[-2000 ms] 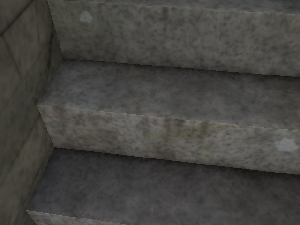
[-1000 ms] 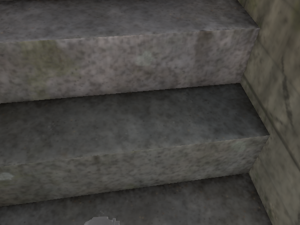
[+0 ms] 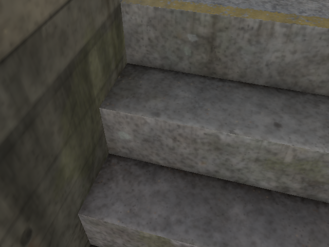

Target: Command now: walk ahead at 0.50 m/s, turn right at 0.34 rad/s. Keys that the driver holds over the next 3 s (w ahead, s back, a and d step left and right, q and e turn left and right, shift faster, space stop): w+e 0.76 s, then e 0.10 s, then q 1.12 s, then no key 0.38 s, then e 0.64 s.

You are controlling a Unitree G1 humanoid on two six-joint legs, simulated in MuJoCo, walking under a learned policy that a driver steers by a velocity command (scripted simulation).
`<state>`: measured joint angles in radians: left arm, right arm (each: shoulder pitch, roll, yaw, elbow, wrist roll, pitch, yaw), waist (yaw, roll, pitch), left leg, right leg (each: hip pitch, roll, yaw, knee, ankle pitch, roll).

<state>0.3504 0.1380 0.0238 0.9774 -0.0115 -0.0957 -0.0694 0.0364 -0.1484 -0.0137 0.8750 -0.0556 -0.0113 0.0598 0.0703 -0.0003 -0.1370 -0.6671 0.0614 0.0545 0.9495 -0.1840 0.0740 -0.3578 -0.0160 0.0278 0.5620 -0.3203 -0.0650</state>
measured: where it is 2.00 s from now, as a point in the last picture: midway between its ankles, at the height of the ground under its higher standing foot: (237, 160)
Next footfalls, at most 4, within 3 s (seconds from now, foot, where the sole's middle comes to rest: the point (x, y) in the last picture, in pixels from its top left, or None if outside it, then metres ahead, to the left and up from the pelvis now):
0.04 left None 0.08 0.13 -0.77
0.42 right None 0.23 -0.05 -0.56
0.84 left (156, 195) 0.54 0.10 -0.35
1.18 right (272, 222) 0.47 -0.24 -0.35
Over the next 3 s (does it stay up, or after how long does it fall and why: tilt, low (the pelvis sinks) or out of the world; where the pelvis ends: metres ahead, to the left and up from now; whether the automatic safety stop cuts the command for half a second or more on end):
stays up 0.57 -0.21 0.53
